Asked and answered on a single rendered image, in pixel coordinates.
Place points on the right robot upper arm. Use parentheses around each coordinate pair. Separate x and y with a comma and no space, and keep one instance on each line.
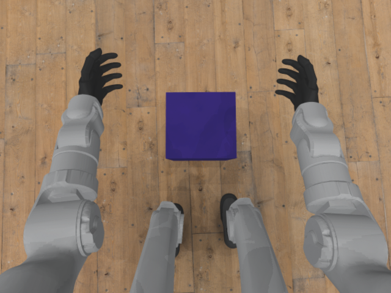
(350,250)

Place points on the left robot upper arm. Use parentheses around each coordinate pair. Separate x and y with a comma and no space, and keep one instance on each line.
(59,238)

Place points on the left robot thigh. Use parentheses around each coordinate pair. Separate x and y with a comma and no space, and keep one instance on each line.
(155,269)

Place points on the robot left foot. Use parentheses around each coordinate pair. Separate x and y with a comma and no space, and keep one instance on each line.
(180,209)

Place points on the carton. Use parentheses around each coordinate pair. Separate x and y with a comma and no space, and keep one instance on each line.
(200,126)

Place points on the robot right forearm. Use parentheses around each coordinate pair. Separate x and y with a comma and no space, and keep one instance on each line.
(328,185)

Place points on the robot left hand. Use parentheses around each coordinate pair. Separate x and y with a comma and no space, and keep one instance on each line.
(92,81)

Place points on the robot left forearm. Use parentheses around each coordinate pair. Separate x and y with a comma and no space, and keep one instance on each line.
(73,171)

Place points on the robot right hand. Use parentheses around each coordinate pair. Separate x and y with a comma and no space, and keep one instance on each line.
(305,87)

